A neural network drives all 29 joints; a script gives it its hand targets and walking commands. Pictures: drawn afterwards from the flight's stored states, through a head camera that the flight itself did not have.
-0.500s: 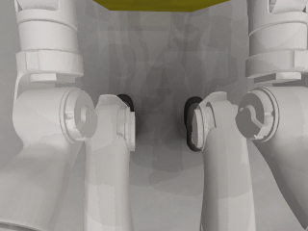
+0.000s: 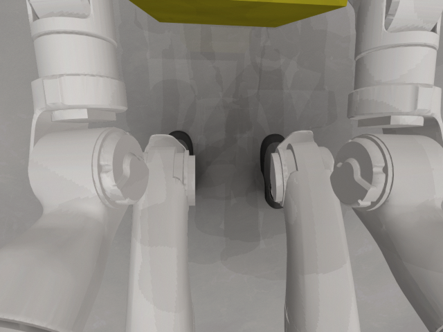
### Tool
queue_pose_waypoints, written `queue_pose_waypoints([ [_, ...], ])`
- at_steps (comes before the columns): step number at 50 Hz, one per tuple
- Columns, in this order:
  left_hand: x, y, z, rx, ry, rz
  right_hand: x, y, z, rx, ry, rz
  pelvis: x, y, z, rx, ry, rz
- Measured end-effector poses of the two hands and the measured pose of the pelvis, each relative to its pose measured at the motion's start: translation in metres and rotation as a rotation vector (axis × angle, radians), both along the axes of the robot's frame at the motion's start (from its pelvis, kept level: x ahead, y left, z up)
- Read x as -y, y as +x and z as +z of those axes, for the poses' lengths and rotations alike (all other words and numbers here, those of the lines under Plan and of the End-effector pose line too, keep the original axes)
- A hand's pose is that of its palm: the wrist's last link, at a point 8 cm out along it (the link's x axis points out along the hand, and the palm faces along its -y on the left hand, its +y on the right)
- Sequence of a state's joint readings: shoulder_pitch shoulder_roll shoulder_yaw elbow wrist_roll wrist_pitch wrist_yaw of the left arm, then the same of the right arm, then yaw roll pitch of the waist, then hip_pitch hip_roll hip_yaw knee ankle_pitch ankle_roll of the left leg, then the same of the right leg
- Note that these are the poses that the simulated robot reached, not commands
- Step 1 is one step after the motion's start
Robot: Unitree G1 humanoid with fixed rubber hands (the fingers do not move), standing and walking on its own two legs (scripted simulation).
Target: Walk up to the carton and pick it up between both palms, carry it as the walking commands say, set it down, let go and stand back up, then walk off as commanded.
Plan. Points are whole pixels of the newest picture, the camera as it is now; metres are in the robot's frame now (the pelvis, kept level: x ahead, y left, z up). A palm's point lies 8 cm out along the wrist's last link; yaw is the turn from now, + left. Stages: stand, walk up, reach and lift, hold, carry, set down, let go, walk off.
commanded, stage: reach and lift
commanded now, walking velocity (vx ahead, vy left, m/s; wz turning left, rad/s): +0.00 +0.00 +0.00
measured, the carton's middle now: out of the picture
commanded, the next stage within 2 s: none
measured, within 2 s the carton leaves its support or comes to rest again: neither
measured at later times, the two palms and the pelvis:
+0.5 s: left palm out of the picture +0.55 +0.15 -0.06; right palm out of the picture +0.53 -0.14 -0.07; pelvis -0.01 +0.00 +0.05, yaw +1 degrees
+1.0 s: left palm out of the picture +0.52 +0.15 +0.01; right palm out of the picture +0.51 -0.14 +0.00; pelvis -0.01 +0.00 +0.10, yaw +1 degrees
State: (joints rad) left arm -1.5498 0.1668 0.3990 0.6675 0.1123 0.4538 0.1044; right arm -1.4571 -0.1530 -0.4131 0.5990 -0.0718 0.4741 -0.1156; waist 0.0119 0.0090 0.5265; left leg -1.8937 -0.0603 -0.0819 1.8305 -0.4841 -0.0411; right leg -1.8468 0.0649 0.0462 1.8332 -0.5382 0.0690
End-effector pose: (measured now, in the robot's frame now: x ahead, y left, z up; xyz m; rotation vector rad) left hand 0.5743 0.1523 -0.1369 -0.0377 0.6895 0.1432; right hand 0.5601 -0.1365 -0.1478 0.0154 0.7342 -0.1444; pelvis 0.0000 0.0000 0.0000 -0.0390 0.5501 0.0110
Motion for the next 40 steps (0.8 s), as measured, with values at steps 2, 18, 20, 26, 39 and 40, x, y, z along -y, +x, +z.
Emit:
queue_pose_waypoints([
  [2, 0.000, -0.003, 0.005, 0.002, -0.004, 0.002, 0.000, -0.002, 0.006, 0.002, -0.001, -0.001, 0.000, 0.000, 0.004, 0.006, 0.000, 0.000],
  [18, -0.002, -0.018, 0.056, 0.023, -0.014, 0.008, -0.002, -0.017, 0.057, 0.023, 0.004, -0.007, -0.002, -0.010, 0.035, 0.060, -0.003, 0.009],
  [20, -0.002, -0.020, 0.061, 0.023, -0.014, 0.005, -0.002, -0.020, 0.061, 0.022, 0.004, -0.008, -0.002, -0.011, 0.039, 0.065, -0.003, 0.009],
  [26, 0.000, -0.026, 0.076, 0.021, -0.012, -0.001, 0.000, -0.028, 0.077, 0.020, 0.001, -0.010, -0.002, -0.013, 0.051, 0.083, -0.004, 0.012],
  [39, 0.001, -0.039, 0.115, 0.024, -0.003, 0.001, 0.001, -0.040, 0.115, 0.024, 0.005, -0.004, 0.000, -0.013, 0.077, 0.135, 0.002, 0.016],
  [40, 0.001, -0.040, 0.118, 0.024, -0.003, 0.000, 0.001, -0.041, 0.117, 0.024, 0.004, -0.004, 0.001, -0.013, 0.080, 0.138, 0.003, 0.016],
])
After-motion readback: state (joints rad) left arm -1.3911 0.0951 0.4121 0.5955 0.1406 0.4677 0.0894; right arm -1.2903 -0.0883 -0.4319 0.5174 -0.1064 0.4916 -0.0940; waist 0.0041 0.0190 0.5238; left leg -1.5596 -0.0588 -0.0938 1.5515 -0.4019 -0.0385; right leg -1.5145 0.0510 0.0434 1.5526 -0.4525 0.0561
